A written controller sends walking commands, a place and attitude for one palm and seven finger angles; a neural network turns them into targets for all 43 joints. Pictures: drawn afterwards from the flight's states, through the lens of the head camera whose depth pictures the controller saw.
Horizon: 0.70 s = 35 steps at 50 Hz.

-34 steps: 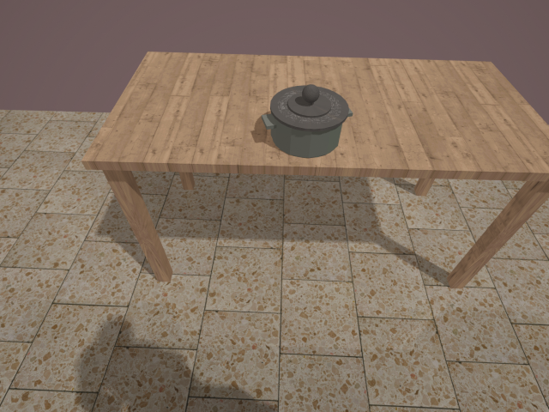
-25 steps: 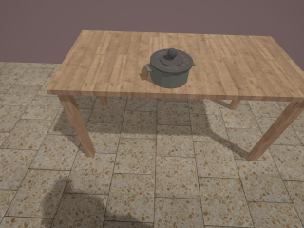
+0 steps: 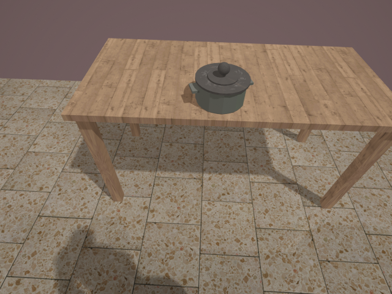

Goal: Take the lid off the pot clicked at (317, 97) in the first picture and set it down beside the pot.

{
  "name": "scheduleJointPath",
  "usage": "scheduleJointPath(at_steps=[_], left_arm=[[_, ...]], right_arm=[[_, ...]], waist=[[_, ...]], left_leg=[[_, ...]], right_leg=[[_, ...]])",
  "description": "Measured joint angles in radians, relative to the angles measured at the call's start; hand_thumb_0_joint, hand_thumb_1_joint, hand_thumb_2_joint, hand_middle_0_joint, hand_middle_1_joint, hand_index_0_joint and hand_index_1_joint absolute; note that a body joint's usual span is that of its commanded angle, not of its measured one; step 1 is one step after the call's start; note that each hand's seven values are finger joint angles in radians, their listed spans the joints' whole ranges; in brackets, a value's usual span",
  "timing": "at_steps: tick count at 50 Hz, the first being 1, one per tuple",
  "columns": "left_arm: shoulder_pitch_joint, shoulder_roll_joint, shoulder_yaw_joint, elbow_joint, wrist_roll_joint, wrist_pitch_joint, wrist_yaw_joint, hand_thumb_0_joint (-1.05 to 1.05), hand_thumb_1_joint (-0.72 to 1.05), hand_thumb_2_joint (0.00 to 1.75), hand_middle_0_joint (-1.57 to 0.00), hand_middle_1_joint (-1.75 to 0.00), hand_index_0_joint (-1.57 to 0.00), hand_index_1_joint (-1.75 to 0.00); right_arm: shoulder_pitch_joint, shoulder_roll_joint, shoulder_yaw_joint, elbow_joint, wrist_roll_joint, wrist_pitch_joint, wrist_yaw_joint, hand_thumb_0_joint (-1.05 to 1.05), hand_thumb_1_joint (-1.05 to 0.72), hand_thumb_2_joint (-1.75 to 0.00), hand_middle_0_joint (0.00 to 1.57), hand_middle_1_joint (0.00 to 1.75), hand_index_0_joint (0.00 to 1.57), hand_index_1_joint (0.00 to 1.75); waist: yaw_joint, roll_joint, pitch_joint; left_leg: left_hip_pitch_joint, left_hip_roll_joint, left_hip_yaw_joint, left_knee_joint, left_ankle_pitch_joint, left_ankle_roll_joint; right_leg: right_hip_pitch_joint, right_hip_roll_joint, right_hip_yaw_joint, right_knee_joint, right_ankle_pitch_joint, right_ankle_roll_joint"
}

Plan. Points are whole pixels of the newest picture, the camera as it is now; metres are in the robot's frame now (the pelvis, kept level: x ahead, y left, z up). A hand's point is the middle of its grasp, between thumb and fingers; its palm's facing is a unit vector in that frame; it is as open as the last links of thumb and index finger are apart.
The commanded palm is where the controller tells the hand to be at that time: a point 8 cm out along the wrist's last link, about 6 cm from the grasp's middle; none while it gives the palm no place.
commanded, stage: take the last steps up to it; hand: left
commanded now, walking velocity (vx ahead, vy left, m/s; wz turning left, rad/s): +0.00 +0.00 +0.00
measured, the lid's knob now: (223, 68) +0.83 -0.05 +0.03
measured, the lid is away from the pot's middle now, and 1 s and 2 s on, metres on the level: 0.00 0.00 0.00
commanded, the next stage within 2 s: come to a stop and stand still in 1.04 s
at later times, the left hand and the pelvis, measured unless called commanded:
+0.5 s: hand out of the picture +0.04 +0.13 -0.18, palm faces +0.05 -0.98 -0.21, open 7.4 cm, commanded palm none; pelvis +0.06 -0.05 -0.01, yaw -2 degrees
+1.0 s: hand (165, 257) +0.25 +0.09 -0.19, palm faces +0.02 -0.99 -0.14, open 7.4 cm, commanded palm none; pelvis +0.24 -0.08 -0.01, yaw -4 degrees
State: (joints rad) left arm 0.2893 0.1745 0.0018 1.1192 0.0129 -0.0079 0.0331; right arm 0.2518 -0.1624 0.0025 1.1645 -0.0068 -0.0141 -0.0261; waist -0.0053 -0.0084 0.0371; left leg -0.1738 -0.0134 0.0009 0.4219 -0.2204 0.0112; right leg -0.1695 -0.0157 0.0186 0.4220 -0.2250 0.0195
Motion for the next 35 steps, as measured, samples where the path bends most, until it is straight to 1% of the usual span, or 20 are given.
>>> scheduleJointPath(at_steps=[9,13,16,17,18,20,21,22,23,25,27,29,31,35], left_arm=[[0.018,-0.013,0.006,0.002,0.002,0.003,-0.001,0.00,0.90,0.90,-0.20,-0.30,-0.19,-0.30],[0.052,-0.014,0.021,-0.006,0.011,0.019,-0.018,0.00,0.90,0.90,-0.20,-0.30,-0.19,-0.30],[0.072,-0.013,0.037,-0.016,0.015,0.028,-0.031,0.00,0.91,0.90,-0.20,-0.30,-0.19,-0.30],[0.076,-0.013,0.042,-0.020,0.015,0.028,-0.036,0.00,0.91,0.90,-0.20,-0.30,-0.19,-0.30],[0.078,-0.013,0.047,-0.026,0.014,0.027,-0.041,0.00,0.91,0.90,-0.20,-0.30,-0.19,-0.30],[0.083,-0.012,0.054,-0.042,0.014,0.013,-0.048,0.00,0.91,0.90,-0.20,-0.30,-0.19,-0.30],[0.082,-0.012,0.057,-0.048,0.014,0.000,-0.046,0.00,0.91,0.90,-0.20,-0.30,-0.19,-0.30],[0.079,-0.015,0.059,-0.052,0.012,-0.011,-0.040,0.00,0.91,0.90,-0.20,-0.30,-0.19,-0.30],[0.080,-0.019,0.060,-0.057,0.009,-0.021,-0.033,0.00,0.91,0.90,-0.20,-0.30,-0.19,-0.30],[0.097,-0.030,0.060,-0.061,0.008,-0.035,-0.019,0.00,0.91,0.90,-0.20,-0.30,-0.19,-0.30],[0.118,-0.045,0.057,-0.052,0.010,-0.040,-0.011,0.00,0.91,0.90,-0.20,-0.30,-0.19,-0.30],[0.138,-0.061,0.051,-0.038,0.012,-0.042,-0.008,0.00,0.91,0.90,-0.20,-0.30,-0.19,-0.30],[0.154,-0.075,0.044,-0.024,0.013,-0.045,-0.008,0.00,0.91,0.90,-0.20,-0.30,-0.19,-0.30],[0.171,-0.091,0.035,-0.008,0.014,-0.050,-0.010,0.00,0.90,0.90,-0.20,-0.30,-0.20,-0.30]], right_arm=[[0.017,0.015,-0.004,0.001,-0.005,0.002,-0.001,0.00,-0.91,-0.90,0.19,0.30,0.20,0.30],[0.048,0.026,-0.020,-0.012,-0.017,0.006,0.003,0.00,-0.91,-0.90,0.20,0.30,0.20,0.30],[0.073,0.032,-0.033,-0.027,-0.024,-0.004,0.002,0.00,-0.91,-0.90,0.20,0.30,0.20,0.30],[0.082,0.032,-0.036,-0.030,-0.026,-0.009,0.001,0.00,-0.91,-0.90,0.20,0.30,0.20,0.30],[0.091,0.031,-0.039,-0.032,-0.027,-0.012,0.000,0.00,-0.91,-0.90,0.20,0.30,0.20,0.30],[0.112,0.027,-0.042,-0.032,-0.027,-0.016,-0.002,0.00,-0.91,-0.90,0.20,0.30,0.20,0.30],[0.120,0.023,-0.042,-0.030,-0.024,-0.014,-0.002,0.00,-0.91,-0.90,0.20,0.30,0.20,0.30],[0.123,0.019,-0.043,-0.024,-0.022,-0.006,-0.001,0.00,-0.91,-0.90,0.20,0.30,0.20,0.30],[0.122,0.015,-0.044,-0.017,-0.021,0.005,0.002,0.00,-0.91,-0.90,0.20,0.30,0.20,0.30],[0.108,0.006,-0.050,-0.012,-0.022,0.017,0.008,0.01,-0.91,-0.90,0.20,0.30,0.20,0.30],[0.084,-0.004,-0.059,-0.026,-0.024,0.019,0.013,0.01,-0.91,-0.90,0.20,0.30,0.20,0.30],[0.055,-0.010,-0.067,-0.051,-0.023,0.015,0.016,0.01,-0.91,-0.90,0.19,0.30,0.20,0.30],[0.019,-0.009,-0.071,-0.076,-0.022,0.010,0.019,0.01,-0.91,-0.90,0.19,0.30,0.19,0.30],[-0.059,0.007,-0.071,-0.116,-0.019,-0.001,0.026,0.01,-0.91,-0.90,0.19,0.30,0.19,0.30]], waist=[[0.001,-0.001,-0.006],[-0.001,-0.008,-0.029],[-0.006,-0.011,-0.035],[-0.010,-0.011,-0.035],[-0.012,-0.009,-0.035],[-0.013,-0.003,-0.032],[-0.010,0.004,-0.028],[-0.007,0.014,-0.024],[-0.002,0.019,-0.023],[0.007,0.021,-0.026],[0.006,0.021,-0.032],[0.000,0.020,-0.035],[-0.003,0.017,-0.034],[0.010,0.006,-0.017]], left_leg=[[-0.002,0.001,0.004,0.012,-0.011,-0.001],[-0.011,0.008,0.019,0.041,-0.049,0.004],[-0.004,0.020,0.039,0.039,-0.061,-0.001],[0.001,0.024,0.044,0.033,-0.064,-0.005],[0.006,0.030,0.047,0.030,-0.068,-0.012],[-0.001,0.045,0.048,0.067,-0.099,-0.026],[-0.024,0.056,0.043,0.129,-0.151,-0.015],[-0.063,0.067,0.036,0.228,-0.218,-0.004],[-0.111,0.072,0.030,0.346,-0.256,0.006],[-0.207,0.076,0.033,0.543,-0.254,0.014],[-0.284,0.085,0.050,0.640,-0.205,0.009],[-0.340,0.095,0.066,0.659,-0.154,0.001],[-0.376,0.103,0.076,0.624,-0.112,-0.006],[-0.401,0.108,0.084,0.493,-0.060,-0.005]], right_leg=[[-0.009,0.001,0.003,0.022,-0.016,-0.005],[-0.052,0.003,0.002,0.122,-0.138,-0.031],[-0.115,-0.001,-0.036,0.245,-0.180,-0.042],[-0.128,-0.003,-0.047,0.261,-0.186,-0.045],[-0.133,-0.005,-0.057,0.251,-0.181,-0.046],[-0.110,-0.004,-0.072,0.157,-0.140,-0.052],[-0.106,0.004,-0.082,0.144,-0.080,-0.060],[-0.103,0.015,-0.097,0.155,-0.072,-0.070],[-0.092,0.023,-0.109,0.153,-0.081,-0.080],[-0.056,0.037,-0.119,0.112,-0.095,-0.096],[-0.014,0.048,-0.121,0.055,-0.087,-0.104],[0.025,0.056,-0.120,0.001,-0.076,-0.106],[0.061,0.064,-0.117,-0.040,-0.073,-0.107],[0.128,0.079,-0.107,-0.085,-0.092,-0.105]])
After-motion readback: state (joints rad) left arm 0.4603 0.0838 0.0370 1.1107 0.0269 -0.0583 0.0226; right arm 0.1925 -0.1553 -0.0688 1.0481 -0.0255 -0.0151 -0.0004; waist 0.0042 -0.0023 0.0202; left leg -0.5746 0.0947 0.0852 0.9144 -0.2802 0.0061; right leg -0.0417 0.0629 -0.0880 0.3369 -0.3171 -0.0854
